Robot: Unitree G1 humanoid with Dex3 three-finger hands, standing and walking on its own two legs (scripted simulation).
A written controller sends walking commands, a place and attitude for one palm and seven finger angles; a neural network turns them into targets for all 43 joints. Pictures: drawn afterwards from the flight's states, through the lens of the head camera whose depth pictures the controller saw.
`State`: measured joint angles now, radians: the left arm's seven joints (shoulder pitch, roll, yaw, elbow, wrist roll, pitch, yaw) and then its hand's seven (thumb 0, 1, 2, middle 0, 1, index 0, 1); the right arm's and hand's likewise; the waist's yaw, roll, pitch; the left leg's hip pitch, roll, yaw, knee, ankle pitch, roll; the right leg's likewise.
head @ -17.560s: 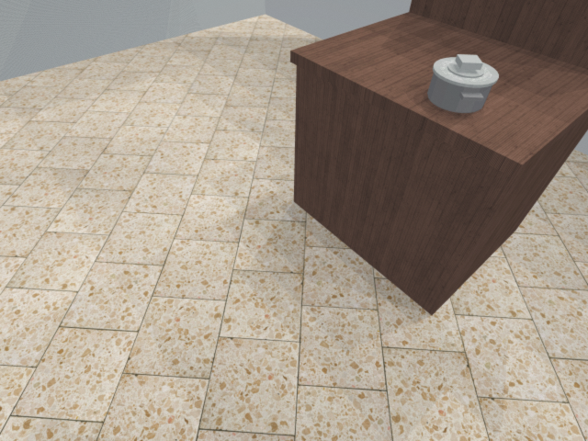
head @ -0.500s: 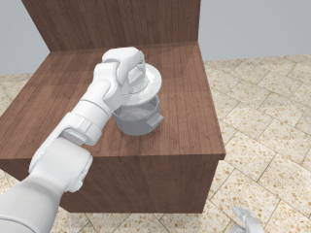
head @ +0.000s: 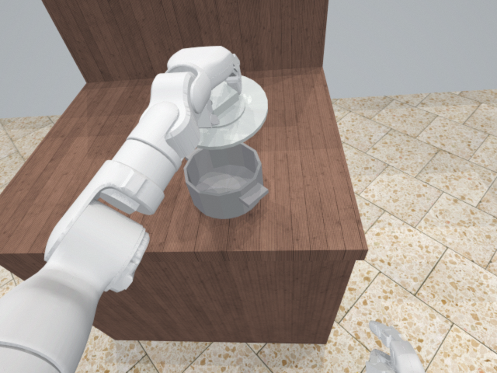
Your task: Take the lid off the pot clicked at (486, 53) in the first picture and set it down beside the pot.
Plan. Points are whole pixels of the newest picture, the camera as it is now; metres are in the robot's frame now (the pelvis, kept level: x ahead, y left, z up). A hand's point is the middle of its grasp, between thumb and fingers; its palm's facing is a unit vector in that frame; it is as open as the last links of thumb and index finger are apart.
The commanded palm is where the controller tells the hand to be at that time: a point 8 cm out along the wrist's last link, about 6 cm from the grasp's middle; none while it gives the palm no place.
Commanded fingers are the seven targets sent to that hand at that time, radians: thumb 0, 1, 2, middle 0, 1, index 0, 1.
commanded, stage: lift the lid straight up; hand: left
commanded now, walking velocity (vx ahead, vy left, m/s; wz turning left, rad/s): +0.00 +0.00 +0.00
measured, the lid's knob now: (216, 97) +0.50 +0.05 +0.21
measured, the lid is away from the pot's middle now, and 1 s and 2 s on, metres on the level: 0.02 0.06 0.18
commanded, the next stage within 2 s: move the lid sideways beside the pot in 0.40 s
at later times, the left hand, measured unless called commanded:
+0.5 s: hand (209, 89) +0.48 +0.05 +0.23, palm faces -0.14 -0.02 -0.99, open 9.1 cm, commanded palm +0.45 +0.07 +0.31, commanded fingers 0.00 0.40 1.23 -0.78 -0.88 -0.79 -0.88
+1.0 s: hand (166, 98) +0.46 +0.12 +0.23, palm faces -0.15 -0.02 -0.99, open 9.1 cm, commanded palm +0.44 +0.13 +0.31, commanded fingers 0.00 0.40 1.23 -0.78 -0.88 -0.79 -0.88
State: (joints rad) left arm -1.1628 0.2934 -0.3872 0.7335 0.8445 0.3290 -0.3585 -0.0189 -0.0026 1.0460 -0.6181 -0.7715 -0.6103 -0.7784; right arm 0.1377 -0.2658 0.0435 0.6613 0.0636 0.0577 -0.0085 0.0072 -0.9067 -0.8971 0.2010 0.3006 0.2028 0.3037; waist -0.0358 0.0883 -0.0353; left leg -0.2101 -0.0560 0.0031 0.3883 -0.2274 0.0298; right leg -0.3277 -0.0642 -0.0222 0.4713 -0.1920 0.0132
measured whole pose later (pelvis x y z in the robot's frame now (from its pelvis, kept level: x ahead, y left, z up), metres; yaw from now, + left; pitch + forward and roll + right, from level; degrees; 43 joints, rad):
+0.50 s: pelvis +0.01 +0.00 +0.00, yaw +0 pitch +5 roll +1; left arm -1.24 0.28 -0.37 0.77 0.86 0.35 -0.38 -0.02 0.00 1.04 -0.62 -0.78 -0.61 -0.78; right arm 0.15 -0.27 0.05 0.66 0.06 0.08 -0.01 0.01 -0.91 -0.90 0.20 0.30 0.20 0.30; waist -0.04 0.09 -0.04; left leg -0.22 -0.06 0.00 0.38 -0.23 0.03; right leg -0.34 -0.06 -0.02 0.45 -0.19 0.02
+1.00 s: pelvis +0.01 +0.01 +0.00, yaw +1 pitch +3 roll +1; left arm -1.13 0.40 -0.36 0.63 0.87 0.34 -0.46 -0.02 0.00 1.04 -0.62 -0.78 -0.61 -0.78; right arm 0.12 -0.28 0.05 0.63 0.07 0.08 -0.01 0.01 -0.91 -0.90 0.20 0.30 0.20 0.30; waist -0.02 0.08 -0.03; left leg -0.20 -0.06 -0.01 0.39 -0.23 0.04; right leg -0.30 -0.07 -0.04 0.44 -0.19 0.02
